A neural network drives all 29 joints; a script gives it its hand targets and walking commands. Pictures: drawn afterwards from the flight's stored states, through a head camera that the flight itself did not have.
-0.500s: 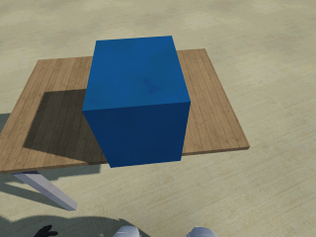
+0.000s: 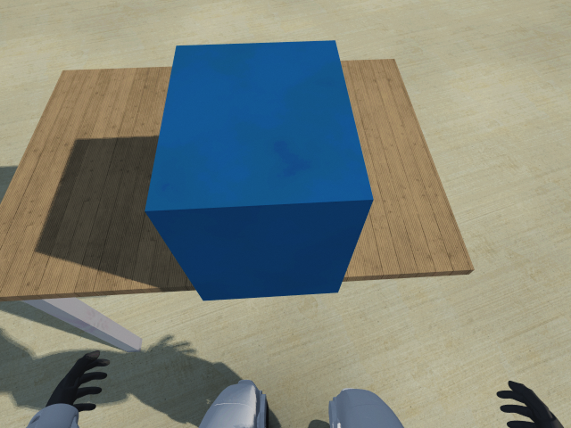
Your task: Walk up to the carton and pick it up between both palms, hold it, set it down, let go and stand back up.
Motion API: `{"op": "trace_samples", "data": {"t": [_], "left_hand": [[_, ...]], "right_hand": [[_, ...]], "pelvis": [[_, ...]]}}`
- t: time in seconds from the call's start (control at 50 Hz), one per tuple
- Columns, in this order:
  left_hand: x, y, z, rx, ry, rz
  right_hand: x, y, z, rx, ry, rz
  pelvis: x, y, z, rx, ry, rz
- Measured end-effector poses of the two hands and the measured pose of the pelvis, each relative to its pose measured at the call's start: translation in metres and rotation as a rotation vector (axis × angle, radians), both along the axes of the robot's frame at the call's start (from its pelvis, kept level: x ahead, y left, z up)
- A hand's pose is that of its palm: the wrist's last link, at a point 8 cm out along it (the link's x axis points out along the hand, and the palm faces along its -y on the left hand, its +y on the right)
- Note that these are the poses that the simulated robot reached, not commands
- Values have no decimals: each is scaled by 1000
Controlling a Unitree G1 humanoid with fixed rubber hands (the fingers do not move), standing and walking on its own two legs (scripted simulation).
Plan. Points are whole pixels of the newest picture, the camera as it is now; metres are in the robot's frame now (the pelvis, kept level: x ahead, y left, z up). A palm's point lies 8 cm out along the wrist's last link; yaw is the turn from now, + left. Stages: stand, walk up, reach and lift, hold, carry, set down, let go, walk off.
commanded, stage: walk up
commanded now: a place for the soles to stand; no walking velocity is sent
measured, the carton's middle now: (264, 180) +0.44 +0.05 +0.03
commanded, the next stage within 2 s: none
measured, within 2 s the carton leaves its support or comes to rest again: neither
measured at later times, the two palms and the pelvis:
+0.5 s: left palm out of the picture +0.07 +0.35 -0.08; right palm out of the picture +0.05 -0.31 -0.08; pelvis -0.03 +0.01 +0.01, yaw +2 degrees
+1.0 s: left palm out of the picture +0.09 +0.34 -0.08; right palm out of the picture +0.10 -0.30 -0.08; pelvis +0.00 +0.02 +0.02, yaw +2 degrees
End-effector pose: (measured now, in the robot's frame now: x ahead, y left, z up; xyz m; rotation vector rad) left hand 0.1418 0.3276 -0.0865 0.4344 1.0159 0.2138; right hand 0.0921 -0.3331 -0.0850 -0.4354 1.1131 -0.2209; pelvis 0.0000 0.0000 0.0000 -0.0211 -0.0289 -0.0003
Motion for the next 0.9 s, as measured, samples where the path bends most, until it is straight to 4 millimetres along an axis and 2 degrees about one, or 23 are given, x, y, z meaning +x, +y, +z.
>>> {"op": "trace_samples", "data": {"t": [0.06,0.14,0.2,0.24,0.32,0.4,0.5,0.64,0.72,0.9], "left_hand": [[-14,-5,-1,11,2,9],[-47,-13,3,29,39,14],[-69,-9,12,39,74,30],[-74,-4,19,46,74,36],[-75,10,23,54,44,31],[-74,27,13,34,19,53],[-76,19,4,-34,24,72],[-93,-1,-5,-69,54,74],[-99,-2,-3,-76,84,87],[-74,10,5,-66,74,102]], "right_hand": [[7,-5,-3,13,-30,12],[14,-3,-8,45,-62,5],[14,3,-4,68,-79,4],[9,4,-5,73,-75,2],[-9,9,-9,58,-24,12],[-27,19,-10,24,16,22],[-41,25,5,10,19,30],[-21,15,12,10,-30,30],[-10,15,13,17,-45,29],[0,29,9,36,8,33]], "pelvis": [[-5,-7,-3,11,-4,-6],[-11,-12,-1,7,-26,-15],[-13,-10,6,41,-22,-32],[-15,-6,9,44,-18,-18],[-21,3,8,39,-12,1],[-27,13,2,61,-28,17],[-29,14,10,24,-23,29],[-29,6,11,4,-26,27],[-22,8,15,17,-14,25],[-9,13,21,14,-1,27]]}}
